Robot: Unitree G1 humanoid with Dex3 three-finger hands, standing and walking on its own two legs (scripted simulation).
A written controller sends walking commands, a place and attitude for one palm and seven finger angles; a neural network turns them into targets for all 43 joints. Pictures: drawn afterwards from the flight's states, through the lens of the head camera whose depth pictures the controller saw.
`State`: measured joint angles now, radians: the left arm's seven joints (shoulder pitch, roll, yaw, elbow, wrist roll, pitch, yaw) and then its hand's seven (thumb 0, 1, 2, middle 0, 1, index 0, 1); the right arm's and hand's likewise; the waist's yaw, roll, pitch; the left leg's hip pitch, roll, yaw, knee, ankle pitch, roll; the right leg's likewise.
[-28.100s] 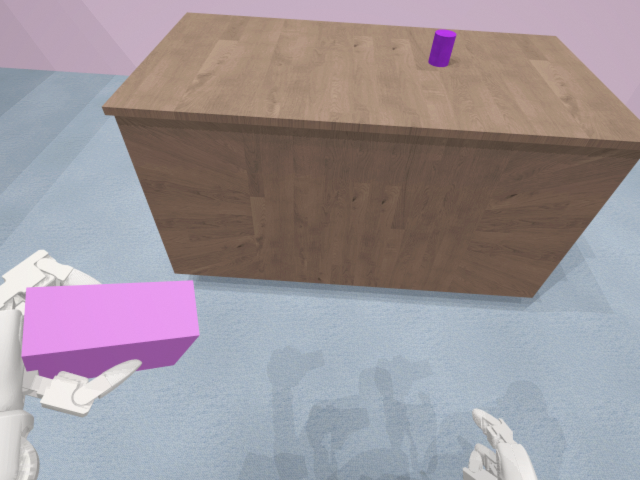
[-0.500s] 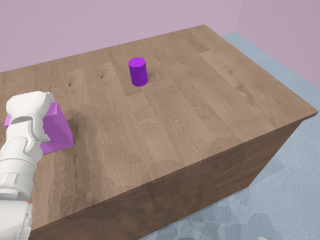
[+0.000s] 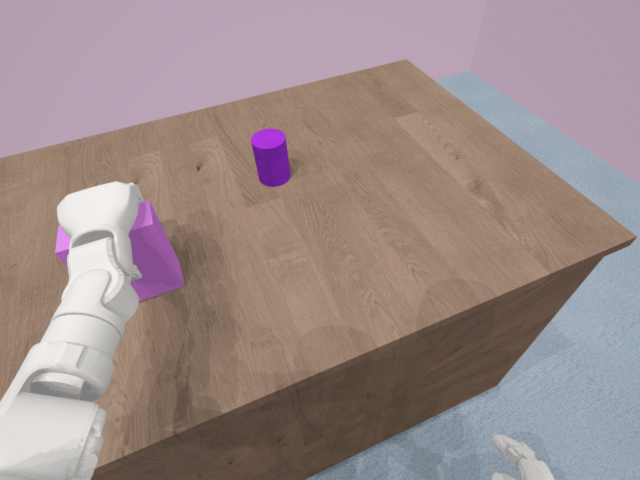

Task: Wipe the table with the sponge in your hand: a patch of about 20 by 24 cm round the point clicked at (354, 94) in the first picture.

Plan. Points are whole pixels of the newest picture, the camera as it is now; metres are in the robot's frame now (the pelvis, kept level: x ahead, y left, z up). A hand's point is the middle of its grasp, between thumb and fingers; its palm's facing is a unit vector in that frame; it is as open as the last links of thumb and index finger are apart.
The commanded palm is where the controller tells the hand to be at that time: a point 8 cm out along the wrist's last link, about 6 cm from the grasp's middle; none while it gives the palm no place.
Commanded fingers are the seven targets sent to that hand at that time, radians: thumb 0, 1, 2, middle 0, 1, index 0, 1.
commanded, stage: wipe back along the middle lane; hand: left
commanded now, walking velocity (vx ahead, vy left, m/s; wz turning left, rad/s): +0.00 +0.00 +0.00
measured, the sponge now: (132, 268) +0.38 +0.30 +0.04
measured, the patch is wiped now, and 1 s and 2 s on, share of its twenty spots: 0.35 0.70 0.75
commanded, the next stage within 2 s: slide across to the third lane in 1.66 s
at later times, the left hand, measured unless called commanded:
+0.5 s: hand (135, 257) +0.36 +0.27 +0.09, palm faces -0.01 -0.02 -1.00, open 9.9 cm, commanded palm +0.33 +0.26 +0.14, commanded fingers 0.00 0.10 1.30 -1.20 -1.60 -1.20 -1.60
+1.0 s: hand (137, 285) +0.32 +0.25 +0.09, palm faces +0.04 -0.04 -1.00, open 9.9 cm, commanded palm +0.28 +0.24 +0.14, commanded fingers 0.00 0.10 1.30 -1.20 -1.60 -1.20 -1.60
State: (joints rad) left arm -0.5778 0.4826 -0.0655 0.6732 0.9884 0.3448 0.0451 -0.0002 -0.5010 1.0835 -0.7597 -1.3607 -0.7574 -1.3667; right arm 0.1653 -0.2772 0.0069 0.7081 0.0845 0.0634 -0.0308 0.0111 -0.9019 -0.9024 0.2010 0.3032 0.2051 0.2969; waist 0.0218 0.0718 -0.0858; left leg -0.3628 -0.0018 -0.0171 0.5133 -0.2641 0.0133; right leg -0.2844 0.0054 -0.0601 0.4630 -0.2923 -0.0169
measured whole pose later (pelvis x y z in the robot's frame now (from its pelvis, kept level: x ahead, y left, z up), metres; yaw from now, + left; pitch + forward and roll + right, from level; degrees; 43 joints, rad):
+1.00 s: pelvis -0.01 -0.01 +0.00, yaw +0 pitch +2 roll +0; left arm -0.26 0.40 -0.19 0.23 0.97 0.50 0.05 0.02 -0.48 1.08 -0.72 -1.41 -0.72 -1.41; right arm 0.07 -0.27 0.02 0.68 0.09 0.10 -0.02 0.01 -0.90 -0.90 0.20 0.30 0.20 0.30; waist 0.07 0.10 -0.09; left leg -0.28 0.00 -0.01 0.51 -0.27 0.00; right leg -0.22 0.01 -0.05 0.49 -0.31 -0.03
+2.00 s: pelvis -0.04 -0.03 +0.00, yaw -1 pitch -3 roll +1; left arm -0.10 0.37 -0.28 0.02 0.97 0.56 0.02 0.01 -0.49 1.08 -0.74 -1.39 -0.74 -1.39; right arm 0.01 -0.25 0.03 0.70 0.08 0.02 -0.03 0.02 -0.90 -0.90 0.20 0.30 0.20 0.30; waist 0.12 0.11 -0.05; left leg -0.22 0.02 -0.02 0.51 -0.23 -0.02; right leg -0.19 0.03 -0.06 0.53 -0.29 -0.06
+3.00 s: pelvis -0.04 -0.05 +0.00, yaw -2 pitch +0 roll +1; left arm -0.45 0.25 -0.30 0.47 0.95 0.61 0.06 -0.02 -0.52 1.08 -0.78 -1.34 -0.78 -1.34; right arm 0.04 -0.26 0.03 0.74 0.09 0.08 -0.05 0.01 -0.90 -0.90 0.20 0.30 0.20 0.30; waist 0.06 0.10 -0.09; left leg -0.27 0.04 -0.01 0.48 -0.22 -0.02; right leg -0.25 0.05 -0.05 0.54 -0.29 -0.09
